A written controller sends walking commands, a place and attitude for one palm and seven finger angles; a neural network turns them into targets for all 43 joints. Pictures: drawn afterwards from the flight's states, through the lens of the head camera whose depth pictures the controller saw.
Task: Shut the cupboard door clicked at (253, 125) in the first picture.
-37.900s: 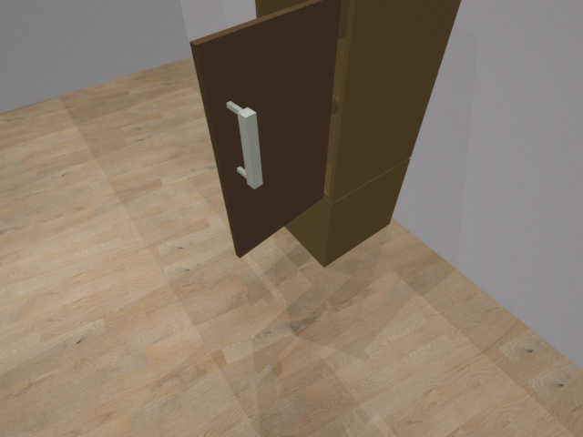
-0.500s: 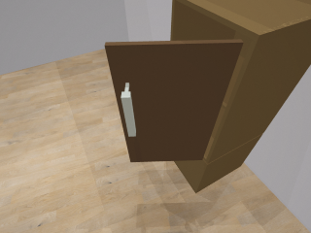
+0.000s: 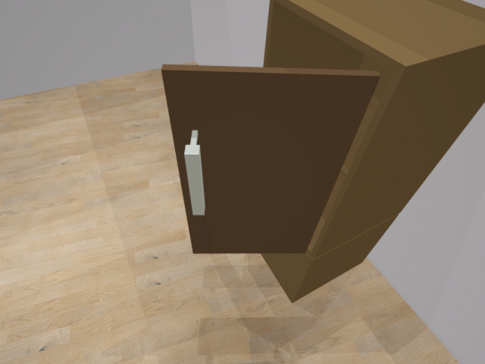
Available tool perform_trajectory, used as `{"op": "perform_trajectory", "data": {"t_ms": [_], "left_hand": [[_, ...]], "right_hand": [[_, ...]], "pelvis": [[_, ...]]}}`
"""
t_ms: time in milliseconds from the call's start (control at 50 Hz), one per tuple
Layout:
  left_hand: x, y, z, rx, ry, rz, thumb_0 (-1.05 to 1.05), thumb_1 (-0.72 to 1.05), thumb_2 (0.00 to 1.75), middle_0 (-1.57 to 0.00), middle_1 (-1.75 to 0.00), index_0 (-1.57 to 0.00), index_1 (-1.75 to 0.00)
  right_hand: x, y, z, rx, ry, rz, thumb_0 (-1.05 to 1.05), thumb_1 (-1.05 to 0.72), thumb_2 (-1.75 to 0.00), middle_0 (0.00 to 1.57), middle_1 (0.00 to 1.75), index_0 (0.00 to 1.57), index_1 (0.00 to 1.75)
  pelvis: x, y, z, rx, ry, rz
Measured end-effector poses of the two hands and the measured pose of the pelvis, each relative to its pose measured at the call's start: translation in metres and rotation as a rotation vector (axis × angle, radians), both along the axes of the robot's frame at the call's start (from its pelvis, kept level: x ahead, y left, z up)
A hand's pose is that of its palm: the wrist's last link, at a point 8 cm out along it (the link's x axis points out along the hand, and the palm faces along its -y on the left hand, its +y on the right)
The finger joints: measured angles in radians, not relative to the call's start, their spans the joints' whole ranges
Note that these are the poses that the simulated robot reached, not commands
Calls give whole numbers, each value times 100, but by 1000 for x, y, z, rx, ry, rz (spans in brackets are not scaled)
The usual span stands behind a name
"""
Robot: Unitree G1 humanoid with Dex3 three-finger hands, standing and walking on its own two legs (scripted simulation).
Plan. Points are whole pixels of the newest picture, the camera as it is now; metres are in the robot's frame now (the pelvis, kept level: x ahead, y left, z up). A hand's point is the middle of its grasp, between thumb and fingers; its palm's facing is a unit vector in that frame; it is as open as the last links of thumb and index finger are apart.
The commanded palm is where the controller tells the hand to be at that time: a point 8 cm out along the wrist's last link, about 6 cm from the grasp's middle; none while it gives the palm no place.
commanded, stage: shuffle to correct the standing spot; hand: left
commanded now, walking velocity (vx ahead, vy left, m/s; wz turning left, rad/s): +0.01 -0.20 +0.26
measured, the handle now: (196, 174) +0.45 +0.12 +0.04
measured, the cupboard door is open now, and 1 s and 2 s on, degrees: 63 63 63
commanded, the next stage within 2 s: come to a stop and stand still in 0.58 s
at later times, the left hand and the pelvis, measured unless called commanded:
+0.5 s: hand out of the picture -0.05 +0.11 -0.20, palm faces +0.08 -0.99 -0.12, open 7.4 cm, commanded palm none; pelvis +0.01 -0.05 -0.01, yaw +1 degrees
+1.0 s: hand out of the picture +0.01 +0.05 -0.18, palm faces +0.12 -0.98 -0.16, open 7.3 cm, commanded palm none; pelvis +0.00 -0.13 +0.00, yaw +3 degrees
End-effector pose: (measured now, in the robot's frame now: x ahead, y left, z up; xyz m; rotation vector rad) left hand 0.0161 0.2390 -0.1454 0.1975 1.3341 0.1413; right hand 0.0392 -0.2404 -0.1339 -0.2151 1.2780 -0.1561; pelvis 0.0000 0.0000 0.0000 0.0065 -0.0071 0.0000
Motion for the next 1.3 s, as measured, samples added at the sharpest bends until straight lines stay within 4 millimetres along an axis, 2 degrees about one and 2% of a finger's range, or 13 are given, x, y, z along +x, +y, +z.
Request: {"op": "perform_trajectory", "data": {"t_ms": [120,240,340,420,500,580,680,760,840,920,1080,1200,1300], "left_hand": [[-19,-16,-4,-20,52,32,1,90,90,-20,-30,-20,-29],[-47,-40,-5,-34,113,77,1,90,90,-20,-30,-20,-29],[-67,-59,-11,-59,162,108,1,90,90,-20,-30,-20,-29],[-76,-72,-22,-92,184,137,1,90,90,-20,-30,-20,-29],[-70,-82,-25,-111,197,123,1,90,90,-20,-30,-20,-29],[-44,-87,-17,-94,139,106,1,90,90,-20,-30,-20,-29],[-8,-96,-11,-39,-9,95,1,90,90,-20,-30,-20,-29],[1,-108,-7,-6,-62,100,1,91,90,-20,-30,-20,-29],[-1,-125,-4,-18,-62,97,1,91,90,-20,-30,-20,-29],[-5,-138,-12,-51,-40,102,1,91,90,-20,-30,-20,-29],[-24,-148,-5,-57,10,139,1,92,90,-20,-30,-20,-29],[-41,-154,1,-54,62,132,1,91,90,-20,-30,-20,-29],[-44,-146,5,-17,54,107,1,91,90,-20,-30,-20,-29]], "right_hand": [[-13,0,-6,15,59,-4,0,-91,-90,20,30,20,30],[-22,-11,-12,23,104,-14,0,-91,-90,20,30,20,30],[-22,-24,-14,3,112,-22,0,-91,-90,20,30,20,30],[-15,-30,-13,-27,117,-11,0,-91,-90,20,30,20,30],[-9,-34,-10,-32,76,-20,0,-91,-90,20,30,20,30],[-15,-48,-7,-22,65,-28,0,-91,-90,20,30,20,30],[-18,-84,-19,-6,85,-16,0,-91,-90,20,30,20,30],[-9,-111,-19,-22,87,-4,0,-91,-90,20,30,20,30],[10,-121,-7,-18,20,12,0,-91,-90,20,30,19,30],[23,-114,-4,-2,-30,32,0,-91,-90,20,30,19,30],[31,-109,3,16,-16,74,0,-95,-90,20,30,20,30],[27,-112,1,28,-1,66,0,-95,-90,20,30,20,30],[23,-120,-3,29,-20,65,0,-93,-90,20,30,20,30]], "pelvis": [[1,-10,-2,4,12,23],[0,-27,-4,-9,21,32],[2,-38,-9,-26,23,40],[6,-42,-15,-32,18,56],[5,-49,-14,-18,23,25],[-1,-64,-8,-26,25,22],[-5,-93,-14,-26,36,43],[-7,-110,-15,-27,29,59],[-4,-119,-8,-19,23,57],[1,-122,-9,-33,9,58],[3,-128,2,-9,-5,64],[4,-130,5,-4,-2,58],[2,-131,1,-7,6,74]]}}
